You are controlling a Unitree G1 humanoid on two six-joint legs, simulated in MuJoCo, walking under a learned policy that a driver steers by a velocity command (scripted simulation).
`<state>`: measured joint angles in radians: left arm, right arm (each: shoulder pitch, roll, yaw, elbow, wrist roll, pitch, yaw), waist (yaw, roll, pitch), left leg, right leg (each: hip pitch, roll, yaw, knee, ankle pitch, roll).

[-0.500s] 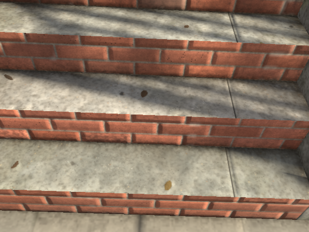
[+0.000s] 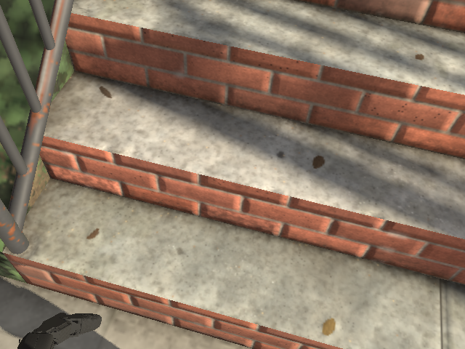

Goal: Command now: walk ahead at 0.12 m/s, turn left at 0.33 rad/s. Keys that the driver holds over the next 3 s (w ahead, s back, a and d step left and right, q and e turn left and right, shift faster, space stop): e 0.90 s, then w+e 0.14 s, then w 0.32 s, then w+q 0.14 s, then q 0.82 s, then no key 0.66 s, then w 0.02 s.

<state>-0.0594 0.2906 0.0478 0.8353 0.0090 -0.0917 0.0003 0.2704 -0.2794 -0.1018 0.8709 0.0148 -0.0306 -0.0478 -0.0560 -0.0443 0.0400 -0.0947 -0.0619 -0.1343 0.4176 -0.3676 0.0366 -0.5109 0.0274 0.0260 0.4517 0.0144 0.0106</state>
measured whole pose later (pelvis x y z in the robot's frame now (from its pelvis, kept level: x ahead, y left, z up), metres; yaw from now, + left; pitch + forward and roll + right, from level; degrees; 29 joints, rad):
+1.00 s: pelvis +0.06 -0.03 +0.01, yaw -27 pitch +3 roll +2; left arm 0.14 0.30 0.07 0.71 0.00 0.02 0.03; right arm 0.14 -0.33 -0.07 0.77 -0.02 -0.01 -0.06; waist 0.00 0.03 0.01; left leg -0.55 0.01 -0.03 1.00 -0.34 -0.09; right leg -0.30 0.05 0.08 0.45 -0.20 -0.06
